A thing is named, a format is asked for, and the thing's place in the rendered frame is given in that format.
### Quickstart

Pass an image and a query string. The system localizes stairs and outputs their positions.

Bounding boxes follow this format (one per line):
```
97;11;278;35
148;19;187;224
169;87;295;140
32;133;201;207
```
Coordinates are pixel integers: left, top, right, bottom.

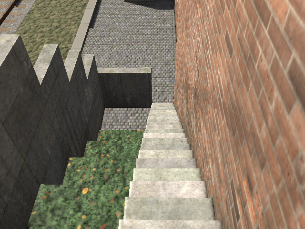
118;103;223;229

